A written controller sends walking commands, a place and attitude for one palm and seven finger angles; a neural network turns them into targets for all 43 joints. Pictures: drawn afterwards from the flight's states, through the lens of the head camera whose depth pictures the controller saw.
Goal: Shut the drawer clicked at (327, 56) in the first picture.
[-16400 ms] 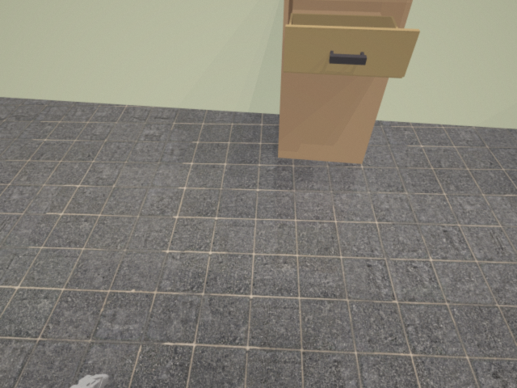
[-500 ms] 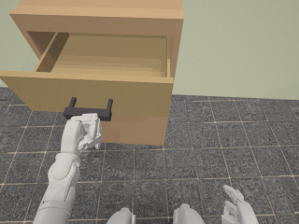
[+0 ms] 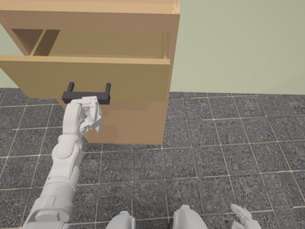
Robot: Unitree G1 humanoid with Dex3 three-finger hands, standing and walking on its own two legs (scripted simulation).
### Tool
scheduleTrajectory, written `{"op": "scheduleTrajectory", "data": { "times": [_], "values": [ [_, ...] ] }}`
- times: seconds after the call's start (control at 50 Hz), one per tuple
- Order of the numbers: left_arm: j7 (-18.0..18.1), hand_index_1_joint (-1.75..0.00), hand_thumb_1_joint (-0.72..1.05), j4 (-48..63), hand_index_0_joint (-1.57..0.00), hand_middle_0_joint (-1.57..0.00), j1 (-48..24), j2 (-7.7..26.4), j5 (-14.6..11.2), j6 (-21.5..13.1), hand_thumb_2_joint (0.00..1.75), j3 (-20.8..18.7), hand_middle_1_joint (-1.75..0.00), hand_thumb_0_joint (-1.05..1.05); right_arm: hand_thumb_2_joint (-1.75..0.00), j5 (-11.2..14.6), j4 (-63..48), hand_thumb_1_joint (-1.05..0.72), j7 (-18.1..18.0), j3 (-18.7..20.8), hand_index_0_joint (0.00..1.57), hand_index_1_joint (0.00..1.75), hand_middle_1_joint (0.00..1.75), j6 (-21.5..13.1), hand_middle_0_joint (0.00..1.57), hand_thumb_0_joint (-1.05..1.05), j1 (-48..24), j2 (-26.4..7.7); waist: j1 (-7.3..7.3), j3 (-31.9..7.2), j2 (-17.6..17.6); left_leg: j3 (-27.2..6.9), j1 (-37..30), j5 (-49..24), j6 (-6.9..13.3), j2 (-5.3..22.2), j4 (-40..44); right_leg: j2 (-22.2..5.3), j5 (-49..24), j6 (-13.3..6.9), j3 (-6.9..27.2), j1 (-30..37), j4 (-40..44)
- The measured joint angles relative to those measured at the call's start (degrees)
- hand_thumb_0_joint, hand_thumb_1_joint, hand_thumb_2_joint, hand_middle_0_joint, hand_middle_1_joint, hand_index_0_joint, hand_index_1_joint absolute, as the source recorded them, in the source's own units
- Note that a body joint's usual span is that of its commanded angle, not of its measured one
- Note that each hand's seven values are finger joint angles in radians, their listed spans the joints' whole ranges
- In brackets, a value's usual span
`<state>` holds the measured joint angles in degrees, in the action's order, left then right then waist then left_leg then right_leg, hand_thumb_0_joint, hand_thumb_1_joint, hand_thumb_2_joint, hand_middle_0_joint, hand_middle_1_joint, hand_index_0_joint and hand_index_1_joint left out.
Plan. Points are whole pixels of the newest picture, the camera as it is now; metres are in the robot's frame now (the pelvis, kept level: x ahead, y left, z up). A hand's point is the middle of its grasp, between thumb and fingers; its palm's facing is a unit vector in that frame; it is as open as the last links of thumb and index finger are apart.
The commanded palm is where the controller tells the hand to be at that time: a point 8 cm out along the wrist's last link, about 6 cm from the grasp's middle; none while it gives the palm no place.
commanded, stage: push the drawer shut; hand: left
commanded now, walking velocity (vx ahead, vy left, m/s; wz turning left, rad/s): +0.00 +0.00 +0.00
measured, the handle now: (88, 91) +0.47 +0.18 +0.05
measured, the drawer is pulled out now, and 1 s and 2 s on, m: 0.12 0.00 0.00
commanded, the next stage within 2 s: pull the fist back off the drawer in 1.56 s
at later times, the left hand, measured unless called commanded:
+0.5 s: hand (102, 98) +0.45 +0.14 +0.04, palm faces -0.03 -1.00 -0.05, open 3.1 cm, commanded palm +0.43 +0.20 +0.05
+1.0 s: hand (103, 80) +0.51 +0.15 +0.04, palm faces -0.04 -1.00 -0.03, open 3.0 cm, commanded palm +0.50 +0.20 +0.05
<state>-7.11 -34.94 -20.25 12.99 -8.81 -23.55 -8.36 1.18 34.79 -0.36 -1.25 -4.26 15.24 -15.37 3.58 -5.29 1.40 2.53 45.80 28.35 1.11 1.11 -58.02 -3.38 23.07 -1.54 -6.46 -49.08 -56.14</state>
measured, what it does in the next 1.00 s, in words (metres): stands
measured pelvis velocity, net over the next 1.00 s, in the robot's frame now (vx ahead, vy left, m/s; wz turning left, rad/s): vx -0.01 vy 0.01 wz -0.03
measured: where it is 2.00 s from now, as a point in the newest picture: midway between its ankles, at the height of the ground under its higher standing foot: outside the picture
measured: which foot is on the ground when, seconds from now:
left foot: down 0.00-1.00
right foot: down 0.00-1.00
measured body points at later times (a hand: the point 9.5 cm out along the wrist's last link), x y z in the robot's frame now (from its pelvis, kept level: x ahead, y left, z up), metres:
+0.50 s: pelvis -0.01 +0.00 +0.00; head +0.11 -0.01 +0.43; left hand +0.45 +0.20 +0.05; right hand +0.05 -0.27 -0.13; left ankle +0.00 +0.11 -0.67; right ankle +0.04 -0.11 -0.67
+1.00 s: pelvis -0.01 +0.01 -0.02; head +0.14 +0.02 +0.41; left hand +0.51 +0.20 +0.05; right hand -0.01 -0.26 -0.13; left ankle +0.00 +0.11 -0.67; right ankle +0.04 -0.11 -0.67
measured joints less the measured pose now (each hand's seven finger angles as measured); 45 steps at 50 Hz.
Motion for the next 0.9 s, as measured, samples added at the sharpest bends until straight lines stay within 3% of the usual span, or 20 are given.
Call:
{"op": "scheduleTrajectory", "data": {
  "times": [0.58, 0.9],
  "values": [
    [-2.8, -1.59, 0.81, -22.7, -1.4, -1.4, -19.5, 6.2, 2.2, -3.7, 0.89, -8.9, -1.6, 0.0, -0.9, -1.0, 1.4, -0.91, 0.4, -0.4, 0.2, 0.3, 0.3, 2.8, 0.21, 0.01, 3.2, -0.3, 3.82, -0.1, -0.2, 0.6, 4.9, -0.3, 0.0, 1.0, -1.5, 1.0, -1.1, -0.3, 0.7, -5.2, -0.8],
    [-3.5, -1.59, 0.75, -30.3, -1.4, -1.4, -28.9, 11.4, 4.5, -3.1, 0.85, -12.9, -1.6, -0.01, -0.9, -1.9, 0.5, -0.91, 0.6, -1.3, 0.2, 0.3, 0.3, 4.5, 0.21, 0.0, 5.2, -0.7, 6.85, 0.0, 0.0, 0.6, 9.9, 0.2, 0.7, 1.4, -4.0, 1.4, -1.7, 0.3, 0.7, -9.5, -1.7]
  ]
}}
